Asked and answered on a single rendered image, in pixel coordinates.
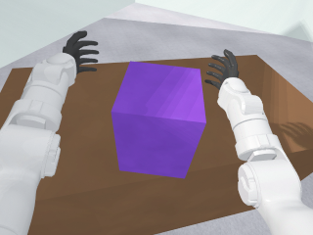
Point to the carton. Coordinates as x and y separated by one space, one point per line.
158 117

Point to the robot right hand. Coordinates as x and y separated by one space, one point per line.
230 70

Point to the left robot forearm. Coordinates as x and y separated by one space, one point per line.
44 94

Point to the robot left upper arm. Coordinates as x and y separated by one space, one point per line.
27 154

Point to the robot right upper arm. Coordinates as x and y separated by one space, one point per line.
272 188

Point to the right robot forearm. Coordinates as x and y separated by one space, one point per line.
254 137

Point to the pedestal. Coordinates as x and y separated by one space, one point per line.
89 195

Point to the robot left hand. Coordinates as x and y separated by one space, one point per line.
73 46

